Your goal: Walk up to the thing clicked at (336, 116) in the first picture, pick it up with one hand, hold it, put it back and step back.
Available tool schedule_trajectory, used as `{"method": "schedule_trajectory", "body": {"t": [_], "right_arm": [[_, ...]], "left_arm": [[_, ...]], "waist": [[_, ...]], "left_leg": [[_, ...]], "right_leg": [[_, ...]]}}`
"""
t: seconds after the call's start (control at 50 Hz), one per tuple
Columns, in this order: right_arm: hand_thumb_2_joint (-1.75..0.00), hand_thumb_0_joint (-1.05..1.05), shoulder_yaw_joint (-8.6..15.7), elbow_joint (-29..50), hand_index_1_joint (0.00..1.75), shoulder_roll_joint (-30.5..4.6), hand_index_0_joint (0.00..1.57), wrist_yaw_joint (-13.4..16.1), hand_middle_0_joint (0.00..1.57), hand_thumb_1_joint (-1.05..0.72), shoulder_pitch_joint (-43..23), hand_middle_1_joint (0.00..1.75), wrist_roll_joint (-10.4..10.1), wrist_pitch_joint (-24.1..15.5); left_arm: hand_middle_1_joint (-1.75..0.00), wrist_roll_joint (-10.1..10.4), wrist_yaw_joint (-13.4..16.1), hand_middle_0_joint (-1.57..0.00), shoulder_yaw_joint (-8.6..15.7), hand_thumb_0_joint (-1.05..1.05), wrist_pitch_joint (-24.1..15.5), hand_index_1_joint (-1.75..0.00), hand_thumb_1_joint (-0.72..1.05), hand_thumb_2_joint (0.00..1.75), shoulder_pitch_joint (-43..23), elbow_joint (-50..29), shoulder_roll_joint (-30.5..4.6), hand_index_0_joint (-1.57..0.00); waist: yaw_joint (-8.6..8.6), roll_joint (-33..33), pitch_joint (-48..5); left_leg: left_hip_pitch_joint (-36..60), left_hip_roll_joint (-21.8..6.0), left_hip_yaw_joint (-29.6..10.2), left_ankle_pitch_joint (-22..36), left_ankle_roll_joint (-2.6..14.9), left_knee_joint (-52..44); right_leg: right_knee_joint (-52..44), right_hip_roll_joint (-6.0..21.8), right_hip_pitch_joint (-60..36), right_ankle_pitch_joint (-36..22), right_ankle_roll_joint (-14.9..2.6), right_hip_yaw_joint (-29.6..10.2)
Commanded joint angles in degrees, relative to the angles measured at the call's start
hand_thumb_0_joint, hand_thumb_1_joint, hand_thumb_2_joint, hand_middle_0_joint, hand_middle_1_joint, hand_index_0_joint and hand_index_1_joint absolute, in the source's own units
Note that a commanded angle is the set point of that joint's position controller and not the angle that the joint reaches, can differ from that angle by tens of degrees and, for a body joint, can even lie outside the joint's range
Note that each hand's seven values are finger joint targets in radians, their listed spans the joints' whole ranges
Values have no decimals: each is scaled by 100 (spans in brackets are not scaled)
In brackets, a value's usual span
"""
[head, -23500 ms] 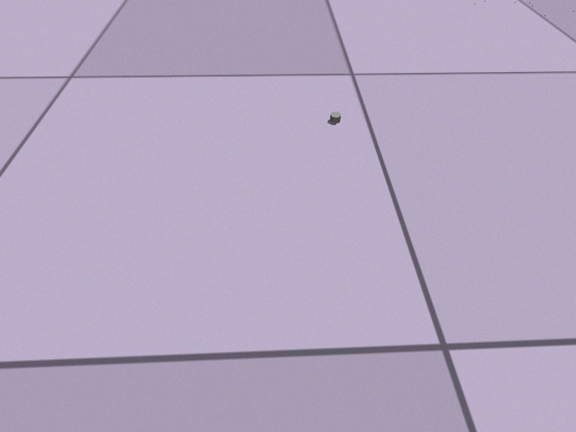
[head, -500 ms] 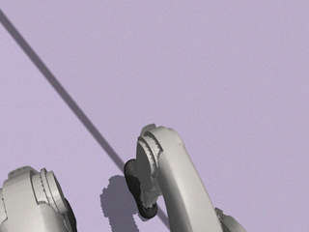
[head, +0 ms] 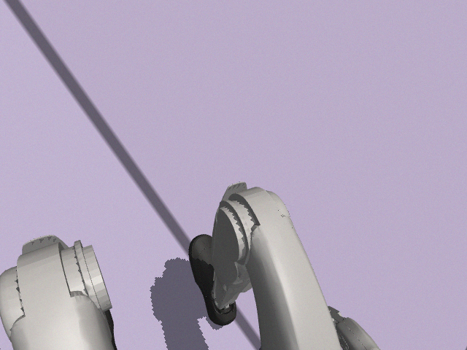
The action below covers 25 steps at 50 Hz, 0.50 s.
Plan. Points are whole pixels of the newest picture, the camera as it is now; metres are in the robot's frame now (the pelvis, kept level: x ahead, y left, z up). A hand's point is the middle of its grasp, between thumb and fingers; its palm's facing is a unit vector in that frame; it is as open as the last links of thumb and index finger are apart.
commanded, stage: rest palm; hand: left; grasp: from above
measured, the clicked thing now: out of the picture +0.52 +0.32 -0.30
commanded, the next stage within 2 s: close in 1.56 s
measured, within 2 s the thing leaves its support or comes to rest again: neither
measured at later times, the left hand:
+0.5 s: hand out of the picture +0.50 +0.30 -0.24, palm faces -0.46 -0.11 -0.88, open 13.4 cm
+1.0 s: hand out of the picture +0.49 +0.31 -0.26, palm faces -0.45 -0.14 -0.88, open 13.4 cm
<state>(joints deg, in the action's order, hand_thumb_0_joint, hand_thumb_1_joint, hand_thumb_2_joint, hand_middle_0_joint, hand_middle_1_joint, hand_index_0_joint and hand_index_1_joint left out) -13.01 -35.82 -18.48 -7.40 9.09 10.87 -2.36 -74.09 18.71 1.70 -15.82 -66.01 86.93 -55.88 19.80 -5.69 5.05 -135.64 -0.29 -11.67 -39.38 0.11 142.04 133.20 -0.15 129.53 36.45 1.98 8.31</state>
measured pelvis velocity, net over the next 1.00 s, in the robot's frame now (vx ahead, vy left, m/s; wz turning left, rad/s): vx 0.00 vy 0.01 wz -0.06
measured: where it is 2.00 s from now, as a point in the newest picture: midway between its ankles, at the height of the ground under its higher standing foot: (163, 321)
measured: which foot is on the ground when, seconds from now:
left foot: down 0.00-1.00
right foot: down 0.00-1.00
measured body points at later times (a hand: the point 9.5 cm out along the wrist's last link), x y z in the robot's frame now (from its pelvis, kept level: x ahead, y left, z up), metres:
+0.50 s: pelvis +0.00 +0.00 -0.01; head +0.30 +0.10 +0.31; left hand +0.52 +0.30 -0.19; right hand +0.01 -0.24 -0.06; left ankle +0.07 +0.12 -0.28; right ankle +0.12 -0.12 -0.28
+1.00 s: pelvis +0.00 +0.01 -0.01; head +0.30 +0.13 +0.30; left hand +0.51 +0.32 -0.21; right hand +0.05 -0.25 -0.05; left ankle +0.07 +0.12 -0.28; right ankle +0.12 -0.12 -0.28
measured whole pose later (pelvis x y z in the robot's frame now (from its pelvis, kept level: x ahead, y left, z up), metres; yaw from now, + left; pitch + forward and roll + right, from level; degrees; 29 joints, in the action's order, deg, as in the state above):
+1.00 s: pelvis +0.00 +0.01 -0.01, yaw -3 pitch +30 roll -15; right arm -19.0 -33.5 -20.6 -11.2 6.3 13.7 -10.0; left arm -75.3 30.4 4.0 -13.3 -67.5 98.2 -63.3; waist 24.4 -9.5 10.6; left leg -135.0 -1.2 -14.8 -42.0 0.3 145.5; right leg 133.9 -1.8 128.3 36.9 3.1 10.6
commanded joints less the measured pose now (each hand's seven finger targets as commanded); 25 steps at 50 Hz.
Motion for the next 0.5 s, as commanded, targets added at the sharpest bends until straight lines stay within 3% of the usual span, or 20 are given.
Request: {"method": "schedule_trajectory", "body": {"t": [0.0,0.02,0.1,0.12,0.18,0.34,0.48], "right_arm": [[-90,0,445,-150,30,-1656,20,34,20,-89,1336,30,39,-47],[-90,0,419,-129,30,-1673,20,22,20,-89,1329,30,37,-66],[-90,0,360,-72,30,-1765,20,-44,20,-89,1323,30,71,-209],[-90,0,324,-62,30,-1751,20,-77,20,-89,1276,30,89,-262],[-90,0,249,31,30,-1828,20,-110,20,-89,1235,30,90,-393],[-90,0,92,143,30,-1942,20,-131,20,-89,1199,30,81,-640],[-90,0,2,192,30,-2036,20,-144,20,-90,1138,30,81,-716]], "left_arm": [[-88,-163,677,-17,127,0,64,-90,-46,95,-1972,-387,-1164,-14],[-88,-200,785,-17,164,0,106,-90,-45,95,-1977,-293,-1254,-15],[-87,-277,1113,-18,248,0,318,-87,-41,89,-1979,127,-1309,-17],[-88,-260,1136,-17,169,0,378,-89,-41,88,-1945,372,-1186,-17],[-89,-202,1236,-18,243,0,497,-89,-38,86,-2066,392,-1373,-18],[-93,-20,1245,-16,365,0,627,-91,-38,83,-1889,559,-1785,-18],[-92,86,1134,-16,413,0,586,-91,-41,86,-1653,554,-1952,-17]], "waist": [[449,3274,-3772],[413,3332,-3828],[568,3381,-3584],[606,3310,-3466],[677,3118,-3453],[632,2887,-3467],[641,2873,-3393]], "left_leg": [[3573,-116,423,1674,8,-1407],[3561,-118,432,1758,19,-1403],[3555,-142,366,1822,-7,-1458],[3457,-151,367,1663,17,-1411],[3114,-130,425,1362,90,-1330],[2697,-152,456,998,131,-1265],[2666,-186,399,1199,111,-1109]], "right_leg": [[-1004,-292,-1636,-1511,-391,544],[-983,-299,-1700,-1603,-394,530],[-897,-280,-1648,-1703,-385,579],[-879,-302,-1554,-1603,-385,578],[-958,-318,-1767,-1480,-349,533],[-1019,-369,-2120,-1191,-335,522],[-998,-408,-2318,-1341,-334,569]]}}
